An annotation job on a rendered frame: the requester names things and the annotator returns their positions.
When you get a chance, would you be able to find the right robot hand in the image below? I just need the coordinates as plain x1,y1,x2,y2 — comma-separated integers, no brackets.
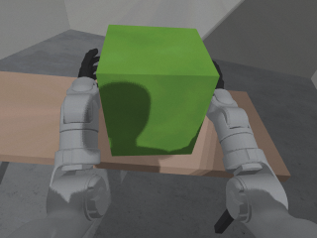
212,60,224,89

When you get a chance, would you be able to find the table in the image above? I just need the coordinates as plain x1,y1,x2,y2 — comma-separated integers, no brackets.
0,71,291,234

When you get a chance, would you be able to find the robot right upper arm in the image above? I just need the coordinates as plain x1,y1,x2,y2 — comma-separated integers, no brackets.
226,174,317,238

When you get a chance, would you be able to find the left robot hand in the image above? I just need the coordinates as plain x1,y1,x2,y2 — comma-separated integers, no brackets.
78,49,100,87

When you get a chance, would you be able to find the right robot forearm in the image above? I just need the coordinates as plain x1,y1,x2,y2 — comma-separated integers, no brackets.
206,88,288,209

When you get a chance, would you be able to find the left robot forearm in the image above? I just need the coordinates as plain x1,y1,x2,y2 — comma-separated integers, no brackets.
46,76,101,213

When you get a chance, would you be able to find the robot left upper arm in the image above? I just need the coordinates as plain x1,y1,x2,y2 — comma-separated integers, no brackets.
6,174,109,238

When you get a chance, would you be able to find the carton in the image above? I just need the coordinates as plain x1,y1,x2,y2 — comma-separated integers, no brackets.
96,24,220,157

